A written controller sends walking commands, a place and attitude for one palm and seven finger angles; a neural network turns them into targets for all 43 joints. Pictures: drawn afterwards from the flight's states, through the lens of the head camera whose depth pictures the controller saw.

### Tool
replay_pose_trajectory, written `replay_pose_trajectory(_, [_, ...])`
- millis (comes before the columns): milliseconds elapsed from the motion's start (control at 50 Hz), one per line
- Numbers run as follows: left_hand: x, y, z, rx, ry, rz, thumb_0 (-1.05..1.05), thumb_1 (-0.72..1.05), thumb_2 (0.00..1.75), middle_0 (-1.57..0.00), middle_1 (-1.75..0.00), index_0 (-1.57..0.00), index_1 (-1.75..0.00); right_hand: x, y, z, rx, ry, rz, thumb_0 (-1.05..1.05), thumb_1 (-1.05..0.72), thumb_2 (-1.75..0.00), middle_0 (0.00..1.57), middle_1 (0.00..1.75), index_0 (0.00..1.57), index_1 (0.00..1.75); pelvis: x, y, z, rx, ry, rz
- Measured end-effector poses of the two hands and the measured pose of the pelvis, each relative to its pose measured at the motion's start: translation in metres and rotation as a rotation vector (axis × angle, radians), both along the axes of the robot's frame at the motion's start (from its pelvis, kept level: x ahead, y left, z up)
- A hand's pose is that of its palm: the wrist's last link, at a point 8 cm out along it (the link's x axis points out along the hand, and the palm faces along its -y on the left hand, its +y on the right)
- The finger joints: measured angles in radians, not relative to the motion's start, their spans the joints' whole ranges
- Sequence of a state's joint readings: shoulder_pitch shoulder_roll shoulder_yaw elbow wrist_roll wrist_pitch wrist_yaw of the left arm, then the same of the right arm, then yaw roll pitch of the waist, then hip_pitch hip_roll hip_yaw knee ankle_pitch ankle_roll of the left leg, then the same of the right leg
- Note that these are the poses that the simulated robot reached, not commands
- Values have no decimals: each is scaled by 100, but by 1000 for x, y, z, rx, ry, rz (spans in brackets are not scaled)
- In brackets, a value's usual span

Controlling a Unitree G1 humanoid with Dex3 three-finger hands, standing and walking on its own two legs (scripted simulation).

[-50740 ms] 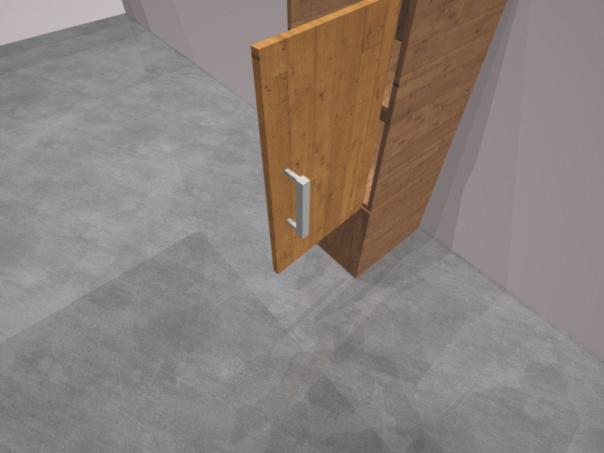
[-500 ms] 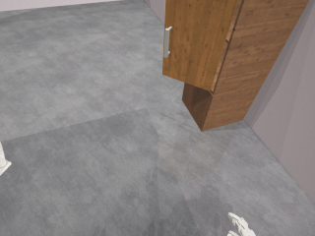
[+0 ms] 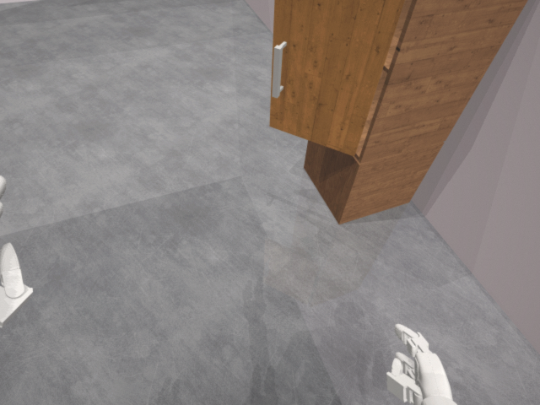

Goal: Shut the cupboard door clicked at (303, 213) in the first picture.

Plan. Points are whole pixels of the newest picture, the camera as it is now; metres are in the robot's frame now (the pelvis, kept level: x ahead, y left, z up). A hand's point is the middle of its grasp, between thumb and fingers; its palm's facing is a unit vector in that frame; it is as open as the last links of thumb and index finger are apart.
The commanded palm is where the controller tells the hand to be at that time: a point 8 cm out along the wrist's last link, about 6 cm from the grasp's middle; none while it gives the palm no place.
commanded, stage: let the arm hang, fingers relaxed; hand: left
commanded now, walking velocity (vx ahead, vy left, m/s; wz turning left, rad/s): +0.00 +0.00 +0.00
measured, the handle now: (279, 70) +1.08 +0.01 -0.08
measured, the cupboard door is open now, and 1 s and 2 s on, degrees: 42 42 42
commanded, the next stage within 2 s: look to check the result in 1.18 s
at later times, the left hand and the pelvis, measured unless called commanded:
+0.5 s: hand out of the picture -0.04 +0.20 -0.17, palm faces +0.04 -0.98 -0.19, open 7.0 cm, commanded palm none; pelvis -0.04 +0.01 +0.01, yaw +1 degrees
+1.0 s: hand out of the picture -0.05 +0.18 -0.17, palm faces +0.03 -0.99 -0.16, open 7.4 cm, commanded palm none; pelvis -0.04 +0.02 +0.01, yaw +0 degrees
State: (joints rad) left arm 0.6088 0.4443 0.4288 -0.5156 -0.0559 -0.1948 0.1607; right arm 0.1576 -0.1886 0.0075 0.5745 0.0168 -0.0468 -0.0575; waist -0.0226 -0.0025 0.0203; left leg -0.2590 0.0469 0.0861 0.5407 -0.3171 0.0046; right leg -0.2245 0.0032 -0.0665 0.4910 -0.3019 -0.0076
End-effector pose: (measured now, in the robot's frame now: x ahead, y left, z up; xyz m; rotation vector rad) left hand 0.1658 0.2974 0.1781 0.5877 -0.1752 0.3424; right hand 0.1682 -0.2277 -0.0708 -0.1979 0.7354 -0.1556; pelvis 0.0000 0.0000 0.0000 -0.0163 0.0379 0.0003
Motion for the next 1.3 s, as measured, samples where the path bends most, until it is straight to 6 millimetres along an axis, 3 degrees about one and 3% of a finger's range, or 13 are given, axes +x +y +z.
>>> replay_pose_trajectory(80, [-9,2,-3,-15,6,18,2,88,89,-21,-30,-22,-30,-10,0,-3,-5,23,-3,1,-90,-89,20,30,20,30,-4,0,0,0,-7,1])
replay_pose_trajectory(120, [-7,6,-26,-38,85,15,1,89,89,-21,-30,-21,-30,-15,-2,-10,9,36,46,1,-90,-89,20,30,20,30,-9,3,-1,-2,-5,16])
replay_pose_trajectory(200, [-10,9,-140,-226,531,81,1,89,90,-20,-30,-20,-30,-30,-10,-35,8,126,100,1,-90,-89,20,30,20,30,-22,12,-5,6,-6,22])
replay_pose_trajectory(280, [-59,-22,-247,-397,984,113,1,90,90,-19,-30,-20,-30,-65,-16,-45,-1,227,60,1,-91,-89,20,30,20,30,-31,13,-5,20,-25,17])
replay_pose_trajectory(340, [-112,-57,-297,-516,1231,116,1,90,89,-19,-30,-20,-30,-104,-17,-48,-14,342,27,1,-91,-89,20,30,20,30,-36,12,-2,22,-40,13])
replay_pose_trajectory(380, [-143,-69,-313,-593,1308,169,0,94,89,-20,-30,-20,-30,-133,-16,-49,-19,435,7,1,-91,-89,20,30,20,30,-38,10,0,17,-45,17])
replay_pose_trajectory(520, [-219,-52,-320,-618,1476,311,-1,98,89,-20,-30,-21,-30,-216,-1,-56,11,698,-52,1,-91,-89,20,30,20,30,-43,9,6,4,-52,25])
replay_pose_trajectory(600, [-249,-46,-314,-608,1558,363,0,95,89,-20,-30,-20,-30,-241,11,-62,50,752,-84,1,-91,-89,20,30,20,30,-44,13,7,4,-55,17])
replay_pose_trajectory(680, [-263,-45,-310,-601,1595,389,0,93,89,-20,-30,-20,-30,-251,23,-67,85,765,-98,1,-91,-89,20,30,20,30,-44,16,8,8,-58,9])
replay_pose_trajectory(780, [-259,-51,-310,-605,1582,377,1,91,89,-19,-30,-20,-30,-248,35,-72,116,742,-101,1,-91,-89,20,30,20,30,-45,19,7,12,-62,1])
replay_pose_trajectory(920, [-233,-65,-316,-626,1520,312,1,91,90,-19,-30,-20,-30,-231,41,-73,130,678,-100,1,-91,-89,20,30,20,30,-44,19,7,16,-65,-6])
replay_pose_trajectory(1020, [-219,-72,-319,-629,1494,279,1,92,89,-20,-30,-20,-30,-225,36,-71,117,659,-107,1,-92,-89,20,30,20,30,-42,18,7,17,-66,-9])
replay_pose_trajectory(1300, [-213,-60,-315,-606,1499,301,1,91,89,-20,-30,-20,-30,-223,19,-67,83,680,-117,1,-91,-89,20,30,20,30,-36,15,9,15,-65,-8])
